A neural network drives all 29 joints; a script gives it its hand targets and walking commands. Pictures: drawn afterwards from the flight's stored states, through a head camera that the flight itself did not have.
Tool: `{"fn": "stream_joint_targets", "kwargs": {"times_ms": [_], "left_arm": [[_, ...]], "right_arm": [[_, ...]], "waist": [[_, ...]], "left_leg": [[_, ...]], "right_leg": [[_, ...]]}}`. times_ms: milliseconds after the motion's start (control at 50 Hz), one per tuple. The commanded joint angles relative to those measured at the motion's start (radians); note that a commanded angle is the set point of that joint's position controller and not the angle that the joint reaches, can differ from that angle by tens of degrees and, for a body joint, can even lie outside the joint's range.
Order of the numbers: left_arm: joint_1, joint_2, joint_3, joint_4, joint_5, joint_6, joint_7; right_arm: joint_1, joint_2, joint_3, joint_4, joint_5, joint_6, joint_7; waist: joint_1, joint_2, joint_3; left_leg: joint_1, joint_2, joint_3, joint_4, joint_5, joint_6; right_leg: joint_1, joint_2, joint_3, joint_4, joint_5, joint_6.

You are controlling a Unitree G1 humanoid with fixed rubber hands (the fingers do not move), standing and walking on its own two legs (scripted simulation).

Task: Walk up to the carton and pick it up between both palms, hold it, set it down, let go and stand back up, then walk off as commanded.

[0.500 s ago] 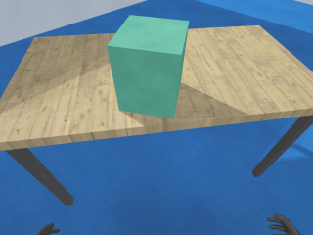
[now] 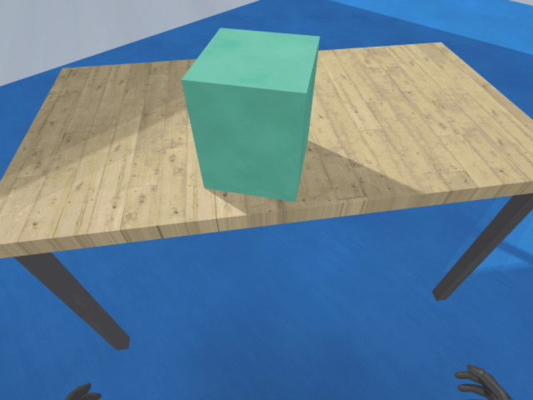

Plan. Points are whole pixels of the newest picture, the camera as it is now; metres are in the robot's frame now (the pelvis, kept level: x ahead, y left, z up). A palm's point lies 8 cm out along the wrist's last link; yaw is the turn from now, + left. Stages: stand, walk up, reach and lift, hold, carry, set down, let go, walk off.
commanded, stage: stand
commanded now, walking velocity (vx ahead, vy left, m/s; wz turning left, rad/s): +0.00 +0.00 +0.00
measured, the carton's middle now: (258, 116) +0.63 +0.06 +0.08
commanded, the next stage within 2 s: none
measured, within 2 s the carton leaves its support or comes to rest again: neither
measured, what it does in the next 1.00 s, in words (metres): stands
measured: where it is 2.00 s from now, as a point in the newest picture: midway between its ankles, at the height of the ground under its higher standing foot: outside the picture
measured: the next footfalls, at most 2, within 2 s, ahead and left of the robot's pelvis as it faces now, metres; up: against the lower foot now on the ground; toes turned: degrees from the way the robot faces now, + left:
none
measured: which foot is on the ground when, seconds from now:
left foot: down 0.00-1.00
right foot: down 0.00-1.00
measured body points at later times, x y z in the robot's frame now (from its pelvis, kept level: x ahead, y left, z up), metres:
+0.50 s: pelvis +0.00 +0.00 +0.00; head +0.01 +0.01 +0.45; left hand +0.11 +0.33 -0.10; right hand +0.14 -0.30 -0.08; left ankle +0.02 +0.13 -0.72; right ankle +0.03 -0.13 -0.72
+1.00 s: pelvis -0.01 +0.00 +0.00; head +0.01 +0.01 +0.45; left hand +0.11 +0.34 -0.10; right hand +0.13 -0.30 -0.08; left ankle +0.02 +0.13 -0.72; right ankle +0.03 -0.13 -0.72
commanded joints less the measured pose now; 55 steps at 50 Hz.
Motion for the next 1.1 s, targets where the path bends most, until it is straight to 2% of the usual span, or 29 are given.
{"fn": "stream_joint_targets", "kwargs": {"times_ms": [0, 300, 440, 760, 820, 940, 1000, 1080], "left_arm": [[-0.093, 0.138, -0.004, -0.034, 0.023, -0.021, 0.004], [-0.094, 0.14, -0.006, -0.025, 0.024, -0.02, 0.004], [-0.086, 0.132, -0.008, -0.019, 0.022, -0.02, 0.004], [-0.093, 0.14, -0.007, -0.014, 0.024, -0.021, 0.004], [-0.089, 0.138, -0.007, -0.011, 0.022, -0.02, 0.004], [-0.09, 0.142, -0.007, -0.007, 0.025, -0.021, 0.004], [-0.087, 0.137, -0.008, -0.009, 0.023, -0.02, 0.004], [-0.088, 0.14, -0.007, -0.007, 0.024, -0.02, 0.003]], "right_arm": [[-0.087, -0.195, -0.043, 0.037, 0.006, -0.023, -0.007], [-0.086, -0.195, -0.043, 0.044, 0.007, -0.022, -0.007], [-0.089, -0.198, -0.043, 0.048, 0.005, -0.023, -0.006], [-0.09, -0.199, -0.043, 0.054, 0.004, -0.022, -0.005], [-0.089, -0.2, -0.043, 0.058, 0.004, -0.022, -0.004], [-0.086, -0.198, -0.043, 0.06, 0.004, -0.021, -0.005], [-0.083, -0.194, -0.041, 0.062, 0.005, -0.022, -0.003], [-0.093, -0.197, -0.041, 0.063, 0.003, -0.02, -0.004]], "waist": [[0.013, 0.096, -0.115], [0.011, 0.088, -0.121], [0.017, 0.105, -0.121], [0.012, 0.09, -0.125], [0.015, 0.102, -0.128], [0.011, 0.089, -0.115], [0.014, 0.103, -0.121], [0.016, 0.105, -0.118]], "left_leg": [[0.03, 0.094, -0.09, -0.198, 0.159, 0.062], [0.043, 0.095, -0.088, -0.203, 0.165, 0.06], [0.031, 0.099, -0.091, -0.21, 0.175, 0.062], [0.041, 0.099, -0.087, -0.215, 0.155, 0.06], [0.042, 0.103, -0.093, -0.222, 0.154, 0.061], [0.039, 0.098, -0.085, -0.22, 0.144, 0.06], [0.047, 0.101, -0.085, -0.222, 0.165, 0.058], [0.037, 0.102, -0.089, -0.23, 0.128, 0.058]], "right_leg": [[0.119, -0.099, 0.088, -0.124, 0.155, -0.072], [0.115, -0.1, 0.088, -0.128, 0.16, -0.075], [0.129, -0.097, 0.081, -0.119, 0.174, -0.072], [0.123, -0.1, 0.087, -0.135, 0.156, -0.073], [0.121, -0.096, 0.082, -0.13, 0.151, -0.07], [0.115, -0.101, 0.089, -0.143, 0.148, -0.072], [0.116, -0.097, 0.085, -0.135, 0.161, -0.069], [0.117, -0.097, 0.086, -0.141, 0.13, -0.069]]}}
